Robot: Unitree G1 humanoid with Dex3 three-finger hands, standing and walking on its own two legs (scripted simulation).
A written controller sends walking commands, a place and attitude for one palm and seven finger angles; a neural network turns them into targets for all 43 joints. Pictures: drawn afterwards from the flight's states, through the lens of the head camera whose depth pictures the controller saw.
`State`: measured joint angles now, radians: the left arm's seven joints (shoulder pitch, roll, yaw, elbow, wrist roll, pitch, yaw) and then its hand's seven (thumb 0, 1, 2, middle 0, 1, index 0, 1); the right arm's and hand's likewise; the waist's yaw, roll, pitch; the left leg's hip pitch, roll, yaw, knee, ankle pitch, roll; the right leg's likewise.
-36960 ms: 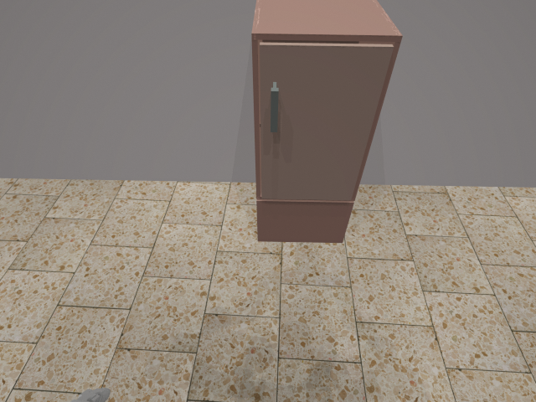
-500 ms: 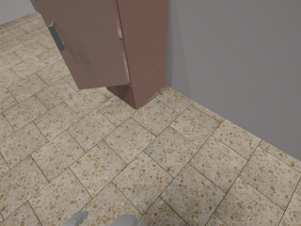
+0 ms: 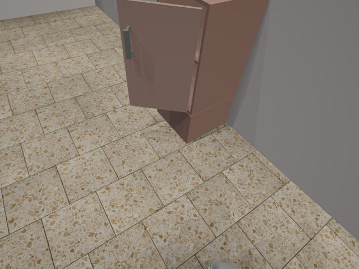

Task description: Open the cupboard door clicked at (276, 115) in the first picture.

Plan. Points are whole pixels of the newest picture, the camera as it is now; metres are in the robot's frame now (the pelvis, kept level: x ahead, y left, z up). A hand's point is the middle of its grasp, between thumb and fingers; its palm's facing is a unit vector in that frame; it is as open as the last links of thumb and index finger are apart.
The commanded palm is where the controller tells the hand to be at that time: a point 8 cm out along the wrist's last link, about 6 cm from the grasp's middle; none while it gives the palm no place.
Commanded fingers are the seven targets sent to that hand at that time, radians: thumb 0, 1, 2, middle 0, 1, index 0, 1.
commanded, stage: take the last steps up to it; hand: left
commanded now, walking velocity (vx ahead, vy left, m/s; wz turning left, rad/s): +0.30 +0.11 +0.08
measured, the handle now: (128, 42) +1.02 +0.32 -0.04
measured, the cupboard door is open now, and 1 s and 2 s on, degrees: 48 48 48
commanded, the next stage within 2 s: come to a stop and stand still in 1.12 s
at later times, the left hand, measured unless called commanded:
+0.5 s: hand (130, 231) +0.23 +0.14 -0.16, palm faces +0.13 -0.97 -0.21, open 7.2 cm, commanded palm none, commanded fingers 0.00 0.90 0.90 -0.20 -0.30 -0.20 -0.30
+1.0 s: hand (103, 222) +0.26 +0.23 -0.19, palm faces +0.17 -0.97 -0.15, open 7.4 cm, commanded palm none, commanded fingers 0.00 0.90 0.90 -0.20 -0.30 -0.20 -0.30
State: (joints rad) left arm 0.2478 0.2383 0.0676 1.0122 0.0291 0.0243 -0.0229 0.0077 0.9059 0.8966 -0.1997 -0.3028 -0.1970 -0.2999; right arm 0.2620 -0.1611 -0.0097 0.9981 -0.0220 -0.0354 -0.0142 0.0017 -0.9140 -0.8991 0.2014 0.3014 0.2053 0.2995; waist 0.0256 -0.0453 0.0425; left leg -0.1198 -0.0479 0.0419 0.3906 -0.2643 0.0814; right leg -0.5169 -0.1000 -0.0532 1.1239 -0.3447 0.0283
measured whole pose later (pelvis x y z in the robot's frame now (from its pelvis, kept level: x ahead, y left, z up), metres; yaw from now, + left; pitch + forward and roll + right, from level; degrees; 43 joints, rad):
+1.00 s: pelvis +0.34 +0.07 -0.01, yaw +3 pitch +0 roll +1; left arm 0.37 0.15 0.05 1.13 0.02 -0.02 0.00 0.01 0.91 0.90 -0.20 -0.30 -0.20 -0.30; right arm 0.11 -0.14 -0.01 0.98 -0.03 -0.07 -0.01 0.00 -0.91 -0.90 0.20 0.30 0.20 0.30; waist 0.07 -0.05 0.08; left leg -0.30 -0.01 0.16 0.54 -0.25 0.06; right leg -0.40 -0.11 -0.05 1.19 -0.42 -0.01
